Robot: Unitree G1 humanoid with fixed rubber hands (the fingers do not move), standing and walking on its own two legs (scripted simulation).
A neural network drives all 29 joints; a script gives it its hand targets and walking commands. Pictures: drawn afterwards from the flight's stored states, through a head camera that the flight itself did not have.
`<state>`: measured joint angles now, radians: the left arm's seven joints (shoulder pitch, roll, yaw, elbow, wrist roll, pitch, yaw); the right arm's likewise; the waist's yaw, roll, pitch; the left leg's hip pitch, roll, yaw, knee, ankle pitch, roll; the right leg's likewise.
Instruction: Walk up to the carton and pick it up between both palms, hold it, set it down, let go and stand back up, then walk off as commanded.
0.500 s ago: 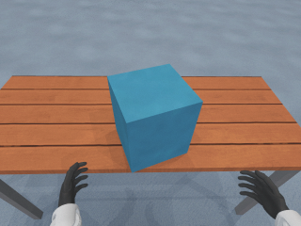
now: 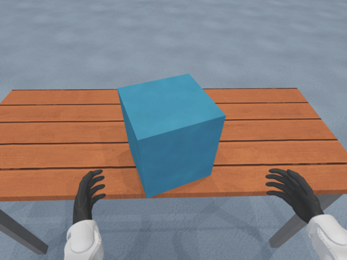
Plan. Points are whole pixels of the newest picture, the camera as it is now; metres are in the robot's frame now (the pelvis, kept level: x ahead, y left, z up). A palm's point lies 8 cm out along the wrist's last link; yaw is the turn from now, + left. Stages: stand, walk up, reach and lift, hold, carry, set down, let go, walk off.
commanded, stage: reach and lift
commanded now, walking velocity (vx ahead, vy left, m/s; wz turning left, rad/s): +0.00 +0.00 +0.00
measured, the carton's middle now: (168, 135) +0.44 +0.03 +0.03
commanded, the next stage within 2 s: none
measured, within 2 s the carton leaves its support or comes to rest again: neither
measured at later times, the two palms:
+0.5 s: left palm (79, 180) +0.26 +0.21 +0.09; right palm (285, 164) +0.31 -0.24 +0.09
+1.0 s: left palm (75, 145) +0.30 +0.21 +0.15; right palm (273, 122) +0.38 -0.22 +0.15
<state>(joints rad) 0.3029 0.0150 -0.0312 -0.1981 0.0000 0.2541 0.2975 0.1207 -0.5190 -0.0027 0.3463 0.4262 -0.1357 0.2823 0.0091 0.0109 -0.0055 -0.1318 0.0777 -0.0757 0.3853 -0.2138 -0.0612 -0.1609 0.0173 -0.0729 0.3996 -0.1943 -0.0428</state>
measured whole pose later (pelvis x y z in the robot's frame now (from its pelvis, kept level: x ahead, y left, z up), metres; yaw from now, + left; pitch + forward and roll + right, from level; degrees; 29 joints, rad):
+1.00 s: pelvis -0.01 +0.00 +0.00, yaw +0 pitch -2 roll +0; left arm -0.33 0.01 0.15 -0.19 0.00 0.78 0.30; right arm -0.60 -0.52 0.07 0.61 0.47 0.26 0.17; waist 0.06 0.01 0.01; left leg -0.13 0.08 -0.08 0.34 -0.18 -0.07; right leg -0.15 0.02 -0.07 0.34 -0.15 -0.04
